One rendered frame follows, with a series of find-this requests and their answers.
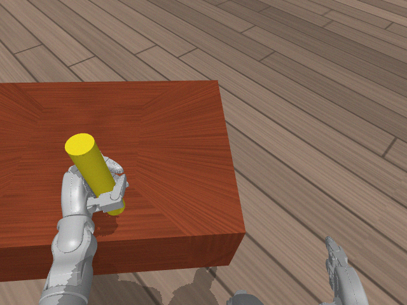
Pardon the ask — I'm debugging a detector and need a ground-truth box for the left robot hand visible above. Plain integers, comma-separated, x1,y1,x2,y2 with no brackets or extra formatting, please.
61,152,129,219

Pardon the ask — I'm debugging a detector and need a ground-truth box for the can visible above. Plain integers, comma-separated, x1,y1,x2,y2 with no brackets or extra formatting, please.
65,133,125,215

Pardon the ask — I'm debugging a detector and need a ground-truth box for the right robot hand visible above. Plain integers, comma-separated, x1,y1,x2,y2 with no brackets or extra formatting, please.
318,236,369,305

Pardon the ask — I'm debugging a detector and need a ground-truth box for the left robot arm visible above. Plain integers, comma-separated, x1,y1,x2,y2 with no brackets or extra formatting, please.
39,214,97,305

